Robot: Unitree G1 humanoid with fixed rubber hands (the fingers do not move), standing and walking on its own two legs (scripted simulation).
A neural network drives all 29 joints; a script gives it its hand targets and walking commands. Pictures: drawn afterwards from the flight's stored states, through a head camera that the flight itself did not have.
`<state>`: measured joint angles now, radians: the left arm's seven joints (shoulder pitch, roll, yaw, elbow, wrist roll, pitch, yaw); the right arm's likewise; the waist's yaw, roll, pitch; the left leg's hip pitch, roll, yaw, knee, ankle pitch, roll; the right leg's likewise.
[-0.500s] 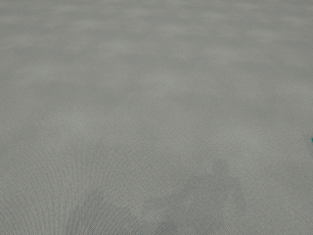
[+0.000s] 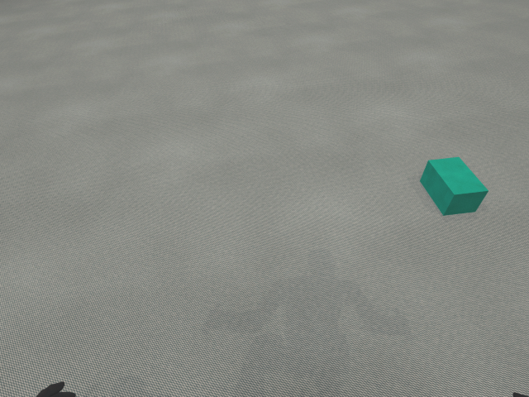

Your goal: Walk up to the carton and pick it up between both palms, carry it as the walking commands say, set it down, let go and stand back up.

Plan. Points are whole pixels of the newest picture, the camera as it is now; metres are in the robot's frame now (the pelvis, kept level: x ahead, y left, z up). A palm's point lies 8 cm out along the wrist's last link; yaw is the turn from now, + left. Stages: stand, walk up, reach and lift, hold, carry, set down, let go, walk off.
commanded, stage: walk up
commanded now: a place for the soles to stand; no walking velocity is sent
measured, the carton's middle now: (451, 185) +1.25 -0.86 -0.67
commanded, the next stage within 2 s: none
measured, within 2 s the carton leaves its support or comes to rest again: neither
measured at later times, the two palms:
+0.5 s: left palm (210, 245) +0.44 +0.14 -0.06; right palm out of the picture +0.04 -0.44 -0.07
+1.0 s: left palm (257, 208) +0.55 +0.05 -0.07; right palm out of the picture +0.23 -0.54 -0.08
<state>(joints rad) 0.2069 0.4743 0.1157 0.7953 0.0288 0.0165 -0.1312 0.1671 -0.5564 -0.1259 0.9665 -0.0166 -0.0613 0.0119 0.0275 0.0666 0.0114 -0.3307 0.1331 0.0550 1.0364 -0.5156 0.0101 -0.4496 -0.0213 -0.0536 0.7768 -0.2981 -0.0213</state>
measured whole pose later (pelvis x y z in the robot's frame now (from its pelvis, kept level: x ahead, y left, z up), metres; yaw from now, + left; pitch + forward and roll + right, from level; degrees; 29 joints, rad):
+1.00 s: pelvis +0.30 -0.20 +0.00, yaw -32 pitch -2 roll -1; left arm 0.28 0.47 0.06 0.79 0.00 -0.10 -0.03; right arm 0.20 -0.47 -0.06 0.84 -0.01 -0.10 0.02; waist 0.03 0.04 0.06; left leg -0.56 0.12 0.00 1.14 -0.42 0.03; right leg -0.37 0.03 -0.09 0.80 -0.40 -0.06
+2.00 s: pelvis +0.55 -0.39 -0.01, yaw -39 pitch -2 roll -1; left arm 0.25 0.47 0.07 0.86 0.02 -0.11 -0.03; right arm 0.28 -0.49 -0.07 0.93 -0.01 -0.05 0.03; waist -0.02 0.04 0.04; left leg -0.52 0.06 -0.03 1.13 -0.47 0.04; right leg -0.43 -0.03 -0.11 0.85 -0.37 -0.03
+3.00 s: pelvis +0.79 -0.57 -0.01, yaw -40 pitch -3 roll +0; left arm 0.19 0.46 0.07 0.91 0.02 -0.07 -0.02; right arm 0.26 -0.49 -0.04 0.92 -0.01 -0.07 0.00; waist -0.03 -0.01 0.10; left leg -0.40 0.11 0.13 0.91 -0.46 -0.01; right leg -0.50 -0.06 -0.07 0.85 -0.30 -0.04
